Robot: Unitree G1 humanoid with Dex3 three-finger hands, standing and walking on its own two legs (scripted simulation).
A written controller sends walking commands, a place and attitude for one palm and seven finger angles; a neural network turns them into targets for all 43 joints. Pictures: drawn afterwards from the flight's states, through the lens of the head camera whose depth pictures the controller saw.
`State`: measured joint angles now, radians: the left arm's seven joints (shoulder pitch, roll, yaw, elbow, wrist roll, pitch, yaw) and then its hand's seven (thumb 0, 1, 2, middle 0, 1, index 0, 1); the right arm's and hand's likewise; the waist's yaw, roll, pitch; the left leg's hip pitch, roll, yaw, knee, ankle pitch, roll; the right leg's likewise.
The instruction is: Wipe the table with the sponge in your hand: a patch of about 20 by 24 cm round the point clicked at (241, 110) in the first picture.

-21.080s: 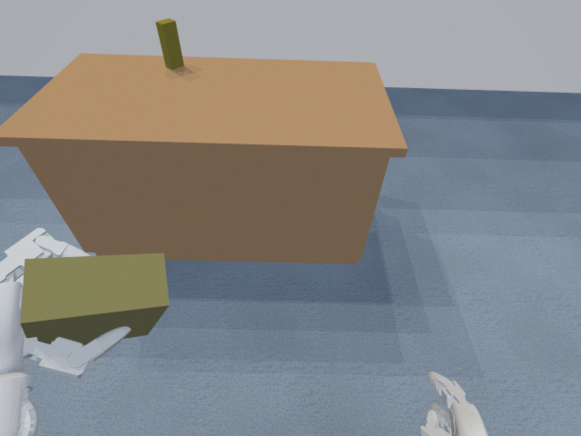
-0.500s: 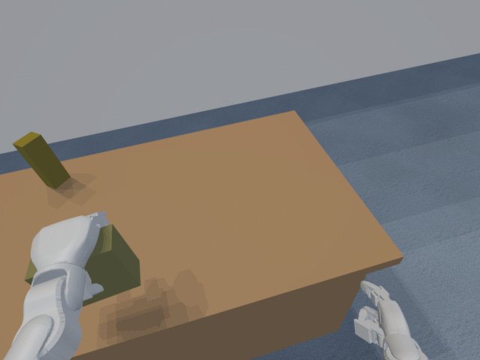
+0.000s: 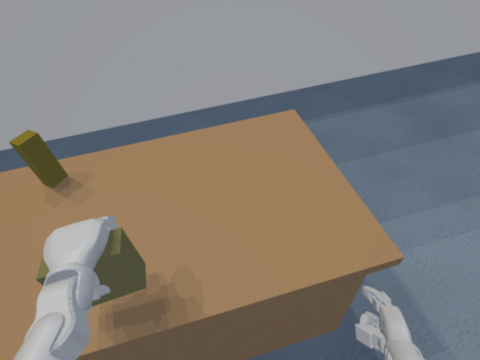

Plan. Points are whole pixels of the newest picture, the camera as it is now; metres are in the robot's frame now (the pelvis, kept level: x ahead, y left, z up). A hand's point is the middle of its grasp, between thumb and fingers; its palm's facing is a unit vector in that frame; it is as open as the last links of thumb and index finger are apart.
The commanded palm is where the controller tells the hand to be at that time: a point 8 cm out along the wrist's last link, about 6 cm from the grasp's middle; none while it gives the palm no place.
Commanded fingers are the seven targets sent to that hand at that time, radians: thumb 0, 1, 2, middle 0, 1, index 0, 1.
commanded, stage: move the sponge above the wiping area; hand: left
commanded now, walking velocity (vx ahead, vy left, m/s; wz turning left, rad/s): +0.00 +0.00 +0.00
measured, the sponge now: (102, 276) +0.22 +0.30 +0.01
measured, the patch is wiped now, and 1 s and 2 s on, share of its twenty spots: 0.00 0.00 0.00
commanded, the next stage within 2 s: lower the sponge onto the table in 1.22 s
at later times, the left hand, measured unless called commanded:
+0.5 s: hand (101, 259) +0.24 +0.30 +0.03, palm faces -0.06 -0.08 -1.00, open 9.8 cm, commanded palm +0.22 +0.30 +0.09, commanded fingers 0.00 0.10 1.30 -1.20 -1.60 -1.20 -1.60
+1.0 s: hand (101, 259) +0.24 +0.30 +0.03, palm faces -0.04 -0.07 -1.00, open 9.8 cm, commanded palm +0.22 +0.30 +0.08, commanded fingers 0.00 0.10 1.30 -1.20 -1.60 -1.20 -1.60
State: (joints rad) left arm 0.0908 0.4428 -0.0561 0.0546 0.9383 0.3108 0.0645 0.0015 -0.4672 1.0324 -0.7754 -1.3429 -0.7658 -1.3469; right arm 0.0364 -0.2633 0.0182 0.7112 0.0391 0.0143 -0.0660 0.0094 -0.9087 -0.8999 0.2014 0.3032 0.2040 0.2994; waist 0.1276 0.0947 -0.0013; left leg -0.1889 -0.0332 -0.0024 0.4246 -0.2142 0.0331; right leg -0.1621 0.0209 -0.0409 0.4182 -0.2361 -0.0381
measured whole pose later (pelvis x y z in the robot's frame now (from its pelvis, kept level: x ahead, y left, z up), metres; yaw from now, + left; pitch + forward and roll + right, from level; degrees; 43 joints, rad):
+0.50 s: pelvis +0.00 +0.00 +0.00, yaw +0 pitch +0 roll +0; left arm 0.06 0.42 -0.05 0.15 0.96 0.25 0.13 0.00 -0.47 1.03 -0.78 -1.34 -0.77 -1.35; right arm 0.05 -0.25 0.00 0.73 0.04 0.01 -0.06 0.01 -0.91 -0.90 0.20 0.30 0.20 0.30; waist 0.12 0.08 -0.02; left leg -0.23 -0.04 0.00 0.45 -0.23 0.04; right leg -0.20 0.02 -0.04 0.43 -0.24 -0.03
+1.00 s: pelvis +0.01 +0.00 +0.00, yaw +0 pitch +1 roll +0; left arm 0.07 0.41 -0.06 0.18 0.96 0.27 0.18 0.00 -0.47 1.03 -0.78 -1.34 -0.77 -1.35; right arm 0.06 -0.25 -0.01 0.73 0.05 0.02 -0.05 0.01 -0.91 -0.90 0.20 0.30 0.20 0.30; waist 0.12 0.08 -0.03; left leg -0.24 -0.04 0.00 0.46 -0.24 0.04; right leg -0.21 0.02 -0.04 0.45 -0.25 -0.03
